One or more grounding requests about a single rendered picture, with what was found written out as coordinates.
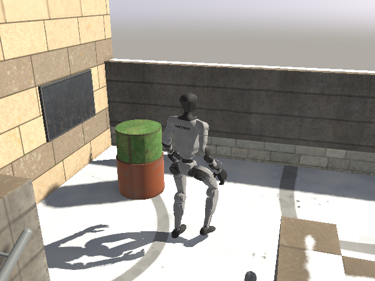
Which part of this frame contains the robot left forearm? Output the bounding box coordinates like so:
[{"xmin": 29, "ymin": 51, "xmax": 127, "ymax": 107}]
[{"xmin": 162, "ymin": 143, "xmax": 174, "ymax": 155}]

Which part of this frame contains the left robot upper arm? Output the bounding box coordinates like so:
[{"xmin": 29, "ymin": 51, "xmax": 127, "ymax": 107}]
[{"xmin": 162, "ymin": 116, "xmax": 177, "ymax": 145}]

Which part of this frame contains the left robot shin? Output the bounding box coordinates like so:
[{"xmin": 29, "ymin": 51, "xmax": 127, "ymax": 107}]
[{"xmin": 173, "ymin": 192, "xmax": 185, "ymax": 231}]

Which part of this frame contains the right robot hand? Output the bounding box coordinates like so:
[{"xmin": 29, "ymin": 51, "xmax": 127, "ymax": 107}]
[{"xmin": 213, "ymin": 169, "xmax": 227, "ymax": 185}]

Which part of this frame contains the robot right forearm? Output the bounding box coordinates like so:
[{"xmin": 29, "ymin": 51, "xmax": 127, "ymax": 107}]
[{"xmin": 204, "ymin": 147, "xmax": 221, "ymax": 174}]

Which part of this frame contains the left robot hand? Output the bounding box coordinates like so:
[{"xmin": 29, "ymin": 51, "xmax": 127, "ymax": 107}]
[{"xmin": 168, "ymin": 150, "xmax": 182, "ymax": 162}]

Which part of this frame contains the right robot upper arm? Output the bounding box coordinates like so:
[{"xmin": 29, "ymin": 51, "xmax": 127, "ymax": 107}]
[{"xmin": 196, "ymin": 120, "xmax": 209, "ymax": 155}]

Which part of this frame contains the robot left thigh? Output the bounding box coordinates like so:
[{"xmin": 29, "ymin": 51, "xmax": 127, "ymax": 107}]
[{"xmin": 169, "ymin": 160, "xmax": 186, "ymax": 203}]

